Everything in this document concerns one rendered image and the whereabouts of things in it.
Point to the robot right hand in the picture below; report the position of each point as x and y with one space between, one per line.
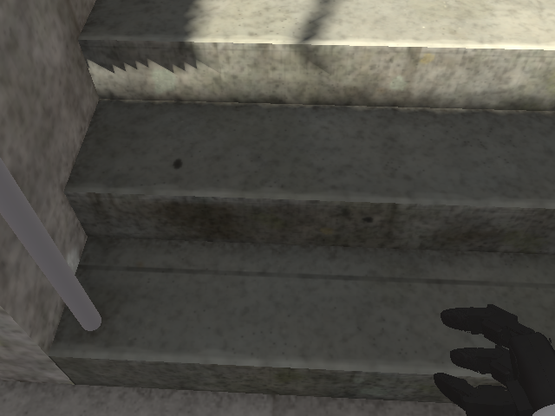
527 369

